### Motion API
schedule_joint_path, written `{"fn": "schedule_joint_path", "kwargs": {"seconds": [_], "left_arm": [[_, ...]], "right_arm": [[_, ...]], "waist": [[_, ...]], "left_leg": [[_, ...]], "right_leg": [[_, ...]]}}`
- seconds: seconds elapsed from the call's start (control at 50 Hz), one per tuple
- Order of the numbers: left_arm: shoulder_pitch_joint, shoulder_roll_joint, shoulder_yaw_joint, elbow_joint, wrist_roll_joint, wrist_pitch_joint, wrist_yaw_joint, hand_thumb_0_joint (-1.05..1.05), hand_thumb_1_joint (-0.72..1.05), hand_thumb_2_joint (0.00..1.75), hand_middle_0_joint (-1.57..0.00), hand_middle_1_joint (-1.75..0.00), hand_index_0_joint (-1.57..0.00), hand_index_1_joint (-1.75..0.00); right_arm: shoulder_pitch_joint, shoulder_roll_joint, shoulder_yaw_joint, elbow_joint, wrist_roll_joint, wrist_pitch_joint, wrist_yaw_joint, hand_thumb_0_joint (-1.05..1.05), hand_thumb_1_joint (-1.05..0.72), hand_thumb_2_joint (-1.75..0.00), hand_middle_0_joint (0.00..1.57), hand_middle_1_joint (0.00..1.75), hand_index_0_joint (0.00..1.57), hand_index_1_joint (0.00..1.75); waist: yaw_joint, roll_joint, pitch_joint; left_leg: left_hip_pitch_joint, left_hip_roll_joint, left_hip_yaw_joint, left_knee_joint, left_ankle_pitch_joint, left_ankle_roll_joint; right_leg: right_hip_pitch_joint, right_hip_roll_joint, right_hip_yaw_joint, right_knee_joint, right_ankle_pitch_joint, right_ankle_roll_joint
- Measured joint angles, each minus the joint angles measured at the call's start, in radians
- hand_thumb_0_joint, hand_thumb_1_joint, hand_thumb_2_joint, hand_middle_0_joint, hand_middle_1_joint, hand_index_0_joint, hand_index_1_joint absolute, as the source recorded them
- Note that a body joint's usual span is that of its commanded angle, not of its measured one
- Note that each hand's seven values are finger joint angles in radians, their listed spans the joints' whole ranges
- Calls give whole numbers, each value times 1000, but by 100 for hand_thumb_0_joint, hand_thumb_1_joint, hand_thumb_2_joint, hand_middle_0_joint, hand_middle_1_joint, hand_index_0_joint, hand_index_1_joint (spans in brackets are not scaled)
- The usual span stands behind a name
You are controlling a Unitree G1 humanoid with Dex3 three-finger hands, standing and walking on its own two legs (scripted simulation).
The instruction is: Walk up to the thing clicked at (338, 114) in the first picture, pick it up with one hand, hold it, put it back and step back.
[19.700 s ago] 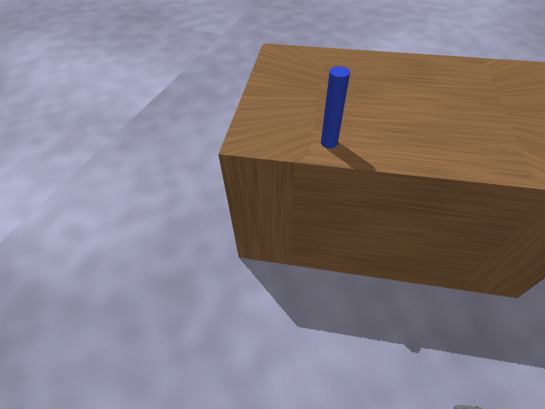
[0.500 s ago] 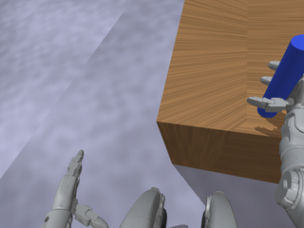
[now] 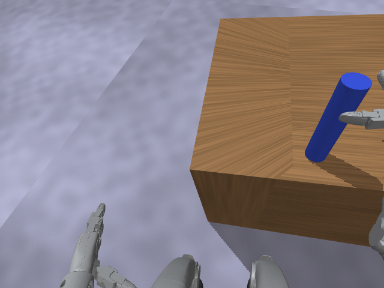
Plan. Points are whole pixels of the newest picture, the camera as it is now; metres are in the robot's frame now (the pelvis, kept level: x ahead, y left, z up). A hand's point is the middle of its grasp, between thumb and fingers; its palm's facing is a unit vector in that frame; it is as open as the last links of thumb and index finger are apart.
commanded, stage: rise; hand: right
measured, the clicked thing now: (332, 124) +0.46 -0.22 +0.01
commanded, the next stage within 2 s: sink last in 0.08 s
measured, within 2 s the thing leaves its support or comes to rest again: rests again in 1.08 s
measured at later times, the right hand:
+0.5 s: hand out of the picture +0.39 -0.37 +0.09, palm faces +0.43 +0.82 -0.38, open 17.3 cm
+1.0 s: hand out of the picture +0.17 -0.26 +0.04, palm faces +0.35 +0.87 -0.35, open 17.4 cm
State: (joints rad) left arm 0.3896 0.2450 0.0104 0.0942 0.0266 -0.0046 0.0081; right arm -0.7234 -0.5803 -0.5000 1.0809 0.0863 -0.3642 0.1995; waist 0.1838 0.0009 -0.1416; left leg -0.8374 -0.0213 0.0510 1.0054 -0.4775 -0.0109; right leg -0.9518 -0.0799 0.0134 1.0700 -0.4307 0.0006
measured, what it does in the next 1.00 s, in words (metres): rises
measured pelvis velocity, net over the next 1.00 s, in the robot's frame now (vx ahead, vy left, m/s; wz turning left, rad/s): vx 0.02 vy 0.01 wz -0.04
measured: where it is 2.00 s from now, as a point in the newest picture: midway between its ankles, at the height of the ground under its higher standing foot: outside the picture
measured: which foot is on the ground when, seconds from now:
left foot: down 0.00-1.00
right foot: down 0.00-1.00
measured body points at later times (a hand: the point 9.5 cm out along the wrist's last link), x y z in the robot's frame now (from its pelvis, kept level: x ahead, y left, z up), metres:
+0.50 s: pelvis +0.03 -0.01 +0.05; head +0.08 -0.03 +0.49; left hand +0.18 +0.25 +0.00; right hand +0.37 -0.41 +0.11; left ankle +0.00 +0.13 -0.66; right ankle +0.04 -0.12 -0.67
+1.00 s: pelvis +0.02 +0.01 +0.06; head +0.03 +0.02 +0.51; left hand +0.19 +0.26 +0.00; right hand +0.15 -0.30 +0.06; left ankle +0.00 +0.13 -0.67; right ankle +0.04 -0.12 -0.67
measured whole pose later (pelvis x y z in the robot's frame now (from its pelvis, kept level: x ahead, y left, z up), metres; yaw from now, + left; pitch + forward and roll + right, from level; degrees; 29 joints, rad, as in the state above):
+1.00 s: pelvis +0.02 +0.01 +0.06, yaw -2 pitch +2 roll +0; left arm 0.35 0.23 0.09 0.36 -0.05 0.02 0.10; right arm 0.46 -0.28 -0.20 0.12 0.06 -0.01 -0.09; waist -0.03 -0.02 -0.04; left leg -0.29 0.02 0.04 0.63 -0.37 -0.01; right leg -0.38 -0.03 -0.02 0.64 -0.29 0.01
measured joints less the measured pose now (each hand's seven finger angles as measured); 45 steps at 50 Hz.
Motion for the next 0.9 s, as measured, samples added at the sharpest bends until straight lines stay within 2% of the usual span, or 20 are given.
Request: {"fn": "schedule_joint_path", "kwargs": {"seconds": [0.02,0.04,0.06,0.12,0.2,0.3,0.38,0.46,0.52,0.62,0.7,0.8,0.9], "left_arm": [[-2,0,-5,9,-4,-4,3,-1,-51,3,-6,-5,-7,-4],[-4,-1,-9,11,-11,1,4,-1,-52,3,-6,-5,-7,-5],[-6,-3,-12,10,-18,8,5,-1,-52,4,-7,-5,-7,-5],[5,-3,-13,2,-31,24,-1,-1,-52,4,-7,-6,-7,-5],[10,1,-19,33,-45,43,-13,0,-52,4,-7,-5,-7,-5],[0,19,6,99,-61,74,-16,0,-50,5,-6,-5,-6,-5],[-22,35,22,162,-67,81,-6,0,-51,6,-6,-5,-6,-4],[-34,29,16,175,-74,82,-1,-1,-52,7,-6,-5,-5,-4],[-29,19,9,163,-82,75,1,0,-52,7,-6,-5,-5,-4],[-13,10,29,184,-95,70,17,0,-52,7,-6,-5,-5,-5],[-21,5,48,240,-95,78,41,0,-51,7,-6,-5,-5,-5],[-36,-5,63,262,-87,73,71,0,-50,7,-5,-5,-5,-4],[-38,-13,65,257,-80,44,86,0,-49,6,-5,-5,-6,-4]], "right_arm": [[-9,-8,6,13,5,11,10,0,32,-22,26,24,26,24],[-16,-19,15,26,-19,27,10,0,33,-20,23,22,23,21],[-18,-32,30,36,-41,54,-2,0,34,-18,21,20,21,19],[-18,-48,79,57,-78,127,-50,0,36,-13,16,14,16,14],[10,-68,77,56,-122,201,-107,-1,40,-9,11,10,12,10],[51,-103,41,34,-140,258,-180,-1,46,-7,8,8,9,7],[108,-112,57,2,-129,276,-221,-1,50,-6,7,7,7,6],[234,-64,100,-117,-106,300,-237,-1,52,-6,6,6,6,6],[380,-2,127,-273,-84,319,-244,-1,52,-6,6,6,6,6],[643,123,195,-567,-41,360,-256,-1,51,-6,6,6,6,6],[825,200,238,-761,-21,379,-273,-1,51,-6,6,6,6,6],[994,253,273,-905,-15,372,-293,-1,52,-6,6,6,6,6],[1123,282,296,-966,-17,356,-295,-1,53,-6,6,6,6,6]], "waist": [[-4,-2,-1],[-10,-2,1],[-16,-2,4],[-36,-7,8],[-54,-5,18],[-75,1,32],[-100,2,35],[-124,-3,29],[-139,-8,26],[-168,-15,29],[-185,-18,49],[-195,-22,79],[-204,-24,91]], "left_leg": [[13,1,-1,-12,4,-1],[29,2,-5,-25,8,-2],[46,2,-10,-40,13,-3],[91,8,-18,-88,29,-7],[142,13,-29,-141,47,-11],[202,15,-36,-200,65,-14],[249,17,-39,-245,79,-15],[301,21,-38,-288,91,-16],[346,25,-40,-315,95,-17],[425,32,-40,-353,99,-19],[474,36,-36,-372,103,-18],[511,39,-29,-379,107,-13],[530,42,-22,-380,109,-6]], "right_leg": [[14,2,-2,-12,3,-1],[31,2,-6,-26,6,-2],[51,2,-12,-42,11,-2],[100,8,-23,-92,26,-6],[156,13,-36,-149,42,-9],[217,16,-45,-202,55,-11],[262,18,-49,-241,64,-12],[312,23,-50,-280,73,-13],[357,28,-53,-306,76,-14],[436,36,-56,-344,81,-15],[486,40,-53,-367,88,-13],[526,45,-47,-391,105,-9],[553,49,-40,-414,122,-2]]}}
